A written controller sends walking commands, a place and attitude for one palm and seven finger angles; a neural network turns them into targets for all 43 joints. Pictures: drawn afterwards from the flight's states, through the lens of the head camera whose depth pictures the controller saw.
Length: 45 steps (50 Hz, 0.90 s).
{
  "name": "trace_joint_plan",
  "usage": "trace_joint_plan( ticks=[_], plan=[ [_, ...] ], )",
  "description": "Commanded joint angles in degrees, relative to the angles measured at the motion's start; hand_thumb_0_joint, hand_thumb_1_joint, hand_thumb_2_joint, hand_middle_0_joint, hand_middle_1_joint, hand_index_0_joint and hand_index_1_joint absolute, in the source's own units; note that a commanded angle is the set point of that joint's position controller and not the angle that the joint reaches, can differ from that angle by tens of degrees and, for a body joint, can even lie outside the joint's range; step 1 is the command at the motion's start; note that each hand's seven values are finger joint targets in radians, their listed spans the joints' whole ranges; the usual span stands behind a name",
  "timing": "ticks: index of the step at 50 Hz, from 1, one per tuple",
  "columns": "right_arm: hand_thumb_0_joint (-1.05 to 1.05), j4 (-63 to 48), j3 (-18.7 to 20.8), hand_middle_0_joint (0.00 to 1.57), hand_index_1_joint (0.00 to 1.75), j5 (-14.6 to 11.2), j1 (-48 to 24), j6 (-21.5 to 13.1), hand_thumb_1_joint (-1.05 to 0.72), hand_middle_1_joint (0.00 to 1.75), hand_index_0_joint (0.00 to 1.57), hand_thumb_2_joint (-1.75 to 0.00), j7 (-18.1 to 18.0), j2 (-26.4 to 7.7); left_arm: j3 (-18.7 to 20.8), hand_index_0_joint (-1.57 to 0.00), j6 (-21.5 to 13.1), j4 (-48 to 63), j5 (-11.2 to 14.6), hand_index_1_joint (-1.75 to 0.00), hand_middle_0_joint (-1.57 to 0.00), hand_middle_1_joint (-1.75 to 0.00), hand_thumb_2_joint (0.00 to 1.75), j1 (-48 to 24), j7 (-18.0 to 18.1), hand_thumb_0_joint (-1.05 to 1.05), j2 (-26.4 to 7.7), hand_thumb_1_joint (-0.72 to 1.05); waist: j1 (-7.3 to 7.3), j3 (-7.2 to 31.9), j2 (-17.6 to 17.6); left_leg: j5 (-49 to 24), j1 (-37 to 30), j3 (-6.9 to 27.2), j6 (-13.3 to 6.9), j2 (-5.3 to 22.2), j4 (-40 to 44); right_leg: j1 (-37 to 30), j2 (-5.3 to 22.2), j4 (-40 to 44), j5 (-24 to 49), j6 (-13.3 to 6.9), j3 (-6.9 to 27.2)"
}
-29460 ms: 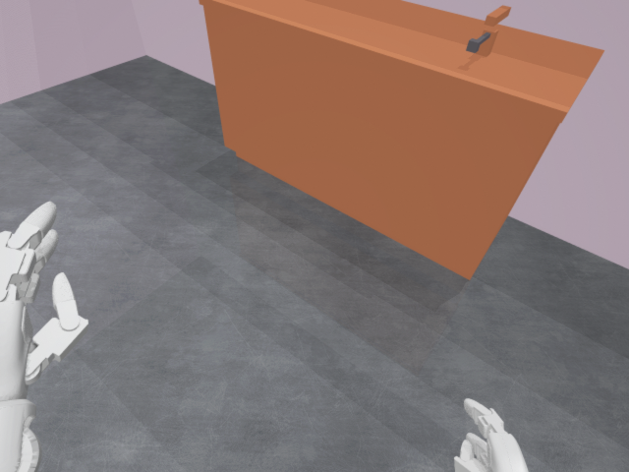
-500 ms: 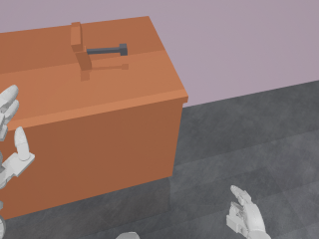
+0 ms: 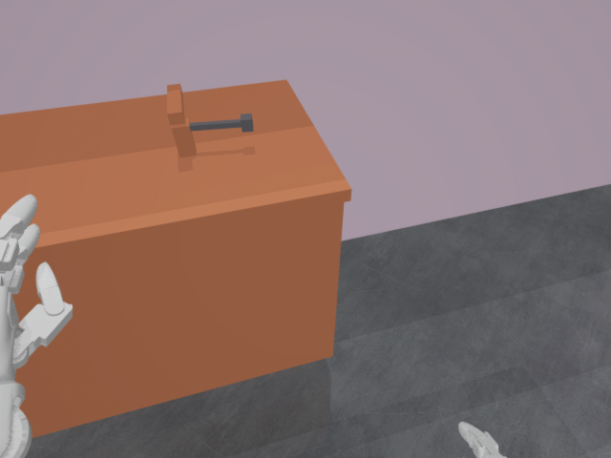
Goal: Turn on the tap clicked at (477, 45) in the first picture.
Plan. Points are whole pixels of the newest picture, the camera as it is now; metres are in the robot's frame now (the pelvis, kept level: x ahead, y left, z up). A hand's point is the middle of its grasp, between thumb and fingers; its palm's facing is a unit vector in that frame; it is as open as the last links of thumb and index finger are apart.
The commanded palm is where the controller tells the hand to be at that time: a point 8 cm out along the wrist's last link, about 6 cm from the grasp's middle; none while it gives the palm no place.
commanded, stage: stop stepping back and stand still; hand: left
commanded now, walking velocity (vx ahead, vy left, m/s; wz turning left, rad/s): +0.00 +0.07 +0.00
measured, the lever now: (247, 122) +0.74 +0.17 +0.10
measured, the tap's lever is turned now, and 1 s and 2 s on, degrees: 82 82 82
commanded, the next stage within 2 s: stand and check the lever's angle in 0.20 s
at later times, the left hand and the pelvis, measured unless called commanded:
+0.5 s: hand (83, 306) +0.23 +0.25 +0.16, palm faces +0.41 -0.84 -0.35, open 7.4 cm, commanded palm +0.18 +0.28 +0.19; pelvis +0.02 +0.00 +0.01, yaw +0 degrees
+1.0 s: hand (74, 289) +0.25 +0.27 +0.16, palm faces +0.38 -0.86 -0.33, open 7.4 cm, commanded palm +0.20 +0.31 +0.19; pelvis +0.04 +0.03 +0.01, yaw -1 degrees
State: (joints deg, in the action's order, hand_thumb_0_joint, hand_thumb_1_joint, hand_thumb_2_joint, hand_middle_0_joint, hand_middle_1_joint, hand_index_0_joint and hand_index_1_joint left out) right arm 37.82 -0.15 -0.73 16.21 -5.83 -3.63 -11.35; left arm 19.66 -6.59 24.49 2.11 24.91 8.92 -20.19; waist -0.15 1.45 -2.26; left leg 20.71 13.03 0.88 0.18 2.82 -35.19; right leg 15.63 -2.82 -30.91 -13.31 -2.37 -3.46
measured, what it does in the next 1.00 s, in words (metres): stands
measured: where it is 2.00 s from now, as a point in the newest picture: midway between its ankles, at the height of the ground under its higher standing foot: outside the picture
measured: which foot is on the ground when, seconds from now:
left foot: down 0.00-1.00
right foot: down 0.00-1.00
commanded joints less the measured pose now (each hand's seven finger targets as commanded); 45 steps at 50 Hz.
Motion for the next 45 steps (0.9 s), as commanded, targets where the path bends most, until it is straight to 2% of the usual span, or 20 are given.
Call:
trace_joint_plan(
  ticks=[1,2,4,5,6,8,9,11,12,13,14,15,18,20,21,26,27,32,39,45],
  plan=[
    [0.00,-9.55,3.58,0.20,0.30,-0.06,-10.12,-2.29,-0.90,0.30,0.20,-0.90,0.18,-6.76,3.30,-0.20,-3.48,10.54,0.24,-0.30,-0.20,-0.30,0.90,-9.81,-0.73,0.00,-9.82,0.90,0.16,0.57,16.93,6.10,16.93,-0.64,-1.50,-3.14,-22.47,-7.23,19.91,22.87,-16.95,-6.23,29.15],
    [0.00,-9.73,4.39,0.20,0.30,-0.42,-10.56,-2.54,-0.90,0.30,0.20,-0.90,0.69,-8.28,2.61,-0.20,-4.07,12.06,0.38,-0.30,-0.20,-0.30,0.90,-10.00,-1.04,0.00,-9.65,0.90,0.69,-0.37,15.86,3.58,16.80,1.81,-1.07,-2.69,-24.50,-5.05,19.53,23.82,-16.66,-4.34,30.42],
    [0.00,-9.20,2.79,0.20,0.30,-0.04,-10.38,-2.57,-0.90,0.30,0.20,-0.90,0.77,-6.13,5.00,-0.20,-5.26,13.92,0.82,-0.30,-0.20,-0.30,0.90,-5.53,-0.71,0.00,-11.34,0.90,0.65,1.27,6.84,1.81,11.69,1.80,-1.19,-0.30,-16.61,-3.92,18.94,19.17,-6.47,-7.33,23.30],
    [0.00,-9.48,2.16,0.20,0.30,0.18,-10.54,-2.05,-0.90,0.30,0.20,-0.90,0.72,-5.35,5.63,-0.20,-5.57,16.10,0.64,-0.30,-0.20,-0.30,0.90,-4.11,-0.34,0.00,-11.80,0.90,0.45,2.09,5.23,1.66,7.26,0.44,-1.52,-0.21,-10.76,-2.18,17.70,17.86,-4.98,-7.07,18.34],
    [0.00,-9.93,1.63,0.20,0.30,0.39,-11.38,-1.86,-0.90,0.30,0.20,-0.90,0.49,-4.68,6.42,-0.20,-5.76,17.24,0.61,-0.30,-0.20,-0.30,0.90,-2.74,0.16,0.00,-12.11,0.90,0.04,2.84,6.13,0.88,4.12,-1.06,-1.75,-0.71,-4.79,-2.02,16.17,17.33,-5.48,-6.38,15.25],
    [0.00,-10.09,1.15,0.20,0.30,0.94,-11.41,-1.89,-0.90,0.30,0.20,-0.90,-0.19,-4.50,6.39,-0.20,-5.89,17.81,0.63,-0.30,-0.20,-0.30,0.90,-1.74,0.86,0.00,-11.45,0.90,0.51,3.29,3.64,-4.02,-3.89,-3.28,-1.61,-2.32,5.76,0.76,12.58,16.33,-12.15,-3.98,11.56],
    [0.00,-10.40,1.55,0.20,0.30,0.95,-11.41,-2.00,-0.90,0.30,0.20,-0.90,-0.44,-5.35,6.13,-0.20,-5.81,17.29,0.77,-0.30,-0.20,-0.30,0.90,-0.89,1.13,0.00,-11.03,0.90,0.31,2.93,1.84,-3.45,-6.19,-2.21,-1.86,-2.03,9.33,1.83,11.28,15.49,-14.34,-2.93,11.82],
    [0.00,-11.10,2.38,0.20,0.30,0.85,-11.77,-1.98,-0.90,0.30,0.20,-0.90,-0.74,-7.27,5.23,-0.20,-5.38,17.25,1.09,-0.30,-0.20,-0.30,0.90,-1.24,1.56,0.00,-9.89,0.90,-0.31,-0.06,-5.18,3.32,-2.97,7.53,-4.72,4.15,16.89,2.42,6.69,11.43,-13.90,-0.18,10.73],
    [0.00,-11.81,2.65,0.20,0.30,0.39,-11.66,-1.87,-0.90,0.30,0.20,-0.90,-0.80,-8.08,5.32,-0.20,-5.13,16.93,1.07,-0.30,-0.20,-0.30,0.90,-1.50,1.63,0.00,-9.75,0.90,-0.52,-0.02,-8.64,4.23,-1.28,11.87,-5.65,7.15,19.83,0.54,4.25,7.90,-8.73,1.00,8.35],
    [0.00,-11.72,2.63,0.20,0.30,0.01,-11.43,-1.69,-0.90,0.30,0.20,-0.90,-0.63,-8.21,4.83,-0.20,-4.99,16.88,0.75,-0.30,-0.20,-0.30,0.90,-2.50,1.53,0.00,-9.59,0.90,-0.76,0.46,-8.08,2.78,1.74,12.05,-5.71,7.72,19.72,-3.43,2.65,6.01,-4.04,2.29,6.77],
    [0.00,-10.81,2.47,0.20,0.30,-0.20,-11.79,-1.72,-0.90,0.30,0.20,-0.90,-0.78,-7.59,6.09,-0.20,-4.82,13.97,0.50,-0.30,-0.20,-0.30,0.90,-1.51,1.35,0.00,-10.61,0.90,-0.52,0.07,-8.49,10.96,6.59,11.05,-4.87,6.95,20.96,-6.08,3.00,7.62,-6.47,2.59,6.85],
    [0.00,-10.74,2.10,0.20,0.30,0.03,-11.75,-1.76,-0.90,0.30,0.20,-0.90,-0.86,-6.99,5.12,-0.20,-4.30,12.23,0.07,-0.30,-0.20,-0.30,0.90,-1.30,1.10,0.00,-9.44,0.90,-0.30,-2.89,-7.95,13.50,9.78,9.67,-4.59,5.42,20.96,-6.66,3.09,9.19,-6.24,2.33,7.32],
    [0.00,-10.69,2.24,0.20,0.30,0.17,-11.42,-2.28,-0.90,0.30,0.20,-0.90,-0.53,-7.10,2.90,-0.20,-4.11,10.51,-0.10,-0.30,-0.20,-0.30,0.90,-4.52,0.50,0.00,-7.95,0.90,-0.15,-3.46,0.00,3.85,5.99,5.42,-3.33,2.23,14.41,-3.87,5.19,14.56,-6.25,1.15,10.88],
    [0.00,-10.71,2.70,0.20,0.30,0.08,-10.77,-2.55,-0.90,0.30,0.20,-0.90,-0.16,-7.26,2.17,-0.20,-3.79,10.75,0.36,-0.30,-0.20,-0.30,0.90,-4.20,0.36,0.00,-7.73,0.90,-0.26,1.00,5.33,-5.66,1.02,3.08,-2.80,0.96,9.18,-4.87,8.01,15.44,-0.77,0.70,13.45],
    [0.00,-10.78,2.90,0.20,0.30,-0.02,-10.67,-2.62,-0.90,0.30,0.20,-0.90,-0.01,-7.46,1.58,-0.20,-3.55,11.19,0.61,-0.30,-0.20,-0.30,0.90,-4.62,0.30,0.00,-7.48,0.90,-0.11,2.20,6.29,-8.37,-0.37,2.33,-2.56,0.60,7.44,-5.03,9.39,15.41,1.38,0.47,13.99],
    [0.00,-11.52,2.97,0.20,0.30,0.10,-11.79,-2.48,-0.90,0.30,0.20,-0.90,0.05,-7.74,3.43,-0.20,-3.56,16.67,0.97,-0.30,-0.20,-0.30,0.90,-4.69,0.79,0.00,-9.76,0.90,-0.69,6.43,1.36,-19.39,-4.29,3.14,-2.57,2.04,9.85,-9.47,8.18,10.51,13.75,0.76,10.34],
    [0.00,-11.70,2.90,0.20,0.30,0.16,-12.43,-2.39,-0.90,0.30,0.20,-0.90,-0.09,-7.90,4.54,-0.20,-3.52,17.45,0.99,-0.30,-0.20,-0.30,0.90,-4.53,0.90,0.00,-11.09,0.90,-0.86,6.00,-1.44,-20.93,-5.02,3.62,-2.49,2.30,10.50,-8.64,7.64,10.02,13.93,0.84,9.73],
    [0.00,-12.22,2.74,0.20,0.30,0.11,-12.28,-1.17,-0.90,0.30,0.20,-0.90,0.10,-7.49,5.57,-0.20,-3.59,17.66,1.46,-0.30,-0.20,-0.30,0.90,-0.77,0.85,0.00,-10.89,0.90,-0.83,5.62,-3.59,-24.02,-3.67,4.80,-2.15,3.14,11.90,-10.74,6.21,9.08,15.31,0.92,7.78],
    [0.00,-12.33,2.54,0.20,0.30,-0.20,-11.53,0.08,-0.90,0.30,0.20,-0.90,0.08,-7.23,3.93,-0.20,-2.93,12.69,1.81,-0.30,-0.20,-0.30,0.90,1.40,0.00,0.00,-8.42,0.90,-0.55,6.01,0.66,-24.57,-4.35,3.89,-1.94,3.49,12.30,-10.39,5.64,9.30,16.66,1.47,7.17],
    [0.00,-12.36,2.28,0.20,0.30,0.03,-12.16,0.05,-0.90,0.30,0.20,-0.90,-0.29,-7.54,2.26,-0.20,-2.90,14.65,1.31,-0.30,-0.20,-0.30,0.90,-3.91,0.14,0.00,-8.54,0.90,-0.74,4.43,-1.55,-21.95,-3.67,4.44,-1.96,3.46,14.15,-9.69,5.22,9.50,14.01,1.53,6.92]
  ],
)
